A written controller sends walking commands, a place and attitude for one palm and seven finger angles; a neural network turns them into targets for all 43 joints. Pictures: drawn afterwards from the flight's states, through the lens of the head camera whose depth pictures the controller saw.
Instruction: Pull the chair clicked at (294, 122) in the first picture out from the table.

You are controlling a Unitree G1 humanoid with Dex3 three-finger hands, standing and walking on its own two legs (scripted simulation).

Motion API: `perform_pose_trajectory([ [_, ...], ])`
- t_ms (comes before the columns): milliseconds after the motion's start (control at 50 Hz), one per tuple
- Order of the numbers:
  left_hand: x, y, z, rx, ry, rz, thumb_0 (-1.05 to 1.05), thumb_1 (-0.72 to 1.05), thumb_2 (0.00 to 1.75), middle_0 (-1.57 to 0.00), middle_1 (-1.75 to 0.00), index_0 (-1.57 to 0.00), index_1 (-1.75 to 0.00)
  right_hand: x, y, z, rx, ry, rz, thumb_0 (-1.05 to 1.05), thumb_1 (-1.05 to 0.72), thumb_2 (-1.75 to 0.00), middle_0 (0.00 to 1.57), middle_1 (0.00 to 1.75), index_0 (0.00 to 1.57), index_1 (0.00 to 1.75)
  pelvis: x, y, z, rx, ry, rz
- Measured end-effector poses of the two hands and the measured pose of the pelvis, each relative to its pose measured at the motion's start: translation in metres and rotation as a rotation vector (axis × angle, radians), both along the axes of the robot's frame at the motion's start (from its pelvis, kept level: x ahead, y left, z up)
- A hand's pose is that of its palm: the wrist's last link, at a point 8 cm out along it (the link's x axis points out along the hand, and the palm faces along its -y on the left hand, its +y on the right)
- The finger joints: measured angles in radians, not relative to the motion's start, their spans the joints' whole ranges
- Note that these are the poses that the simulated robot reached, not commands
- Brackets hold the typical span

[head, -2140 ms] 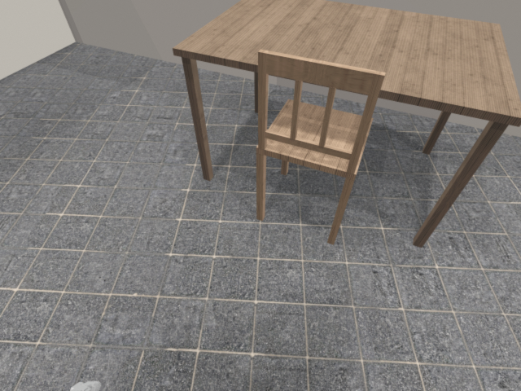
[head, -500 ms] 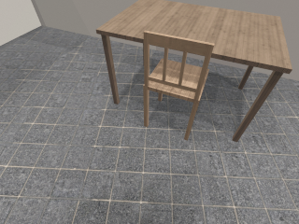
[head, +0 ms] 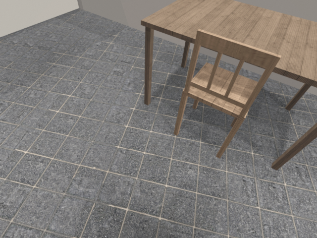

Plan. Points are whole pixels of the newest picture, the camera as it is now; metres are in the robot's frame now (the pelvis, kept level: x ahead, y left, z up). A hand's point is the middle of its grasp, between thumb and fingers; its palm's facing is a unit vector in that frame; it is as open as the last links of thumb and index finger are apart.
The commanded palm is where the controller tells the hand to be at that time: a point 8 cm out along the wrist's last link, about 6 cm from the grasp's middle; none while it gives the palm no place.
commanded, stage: walk to a spot facing it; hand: left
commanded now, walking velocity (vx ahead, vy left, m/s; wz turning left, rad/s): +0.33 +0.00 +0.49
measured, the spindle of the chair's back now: (214, 71) +0.91 -0.26 -0.10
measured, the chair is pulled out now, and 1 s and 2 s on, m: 0.00 0.00 0.00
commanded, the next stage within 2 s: turn to face it in 0.30 s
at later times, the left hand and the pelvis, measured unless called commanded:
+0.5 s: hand (104, 191) +0.27 +0.17 -0.13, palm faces +0.23 -0.95 -0.23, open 7.4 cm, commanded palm none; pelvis +0.18 -0.03 +0.00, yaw +14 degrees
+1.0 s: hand (92, 207) +0.23 +0.21 -0.16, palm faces +0.13 -0.98 -0.18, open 7.4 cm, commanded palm none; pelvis +0.24 +0.01 +0.02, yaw -1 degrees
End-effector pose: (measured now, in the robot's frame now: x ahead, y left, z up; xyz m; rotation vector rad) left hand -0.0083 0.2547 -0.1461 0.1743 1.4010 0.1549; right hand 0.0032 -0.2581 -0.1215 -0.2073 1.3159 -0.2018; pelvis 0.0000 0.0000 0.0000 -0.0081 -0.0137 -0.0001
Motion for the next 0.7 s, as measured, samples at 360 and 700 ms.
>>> perform_pose_trajectory([
  [360, 0.198, -0.021, 0.037, 0.003, -0.265, 0.081, 0.01, 0.91, 0.9, -0.2, -0.3, -0.19, -0.3, 0.099, 0.027, -0.002, 0.098, 0.132, 0.043, 0.01, -0.9, -0.9, 0.21, 0.3, 0.2, 0.3, 0.125, -0.01, 0.017, 0.031, 0.032, 0.152],
  [700, 0.194, -0.056, 0.034, 0.026, -0.053, 0.215, 0.0, 0.93, 0.9, -0.2, -0.3, -0.2, -0.3, 0.367, 0.002, 0.01, 0.05, -0.179, 0.226, 0.01, -0.91, -0.9, 0.2, 0.3, 0.19, 0.3, 0.229, -0.03, 0.021, 0.019, 0.026, 0.149],
])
